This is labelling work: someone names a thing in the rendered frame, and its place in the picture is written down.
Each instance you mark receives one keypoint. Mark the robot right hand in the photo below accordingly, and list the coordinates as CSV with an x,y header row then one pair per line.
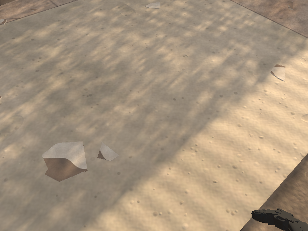
x,y
280,219

